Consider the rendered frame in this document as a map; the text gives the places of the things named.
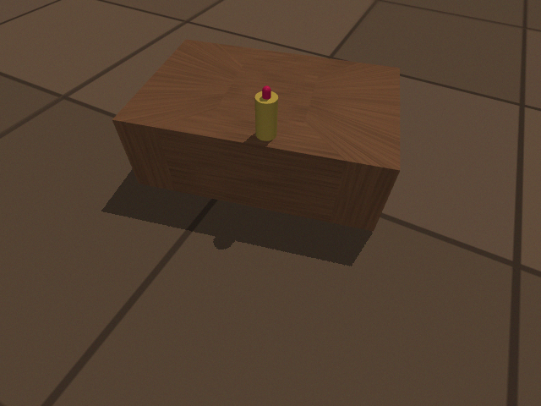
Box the bottle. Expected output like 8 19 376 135
255 85 278 141

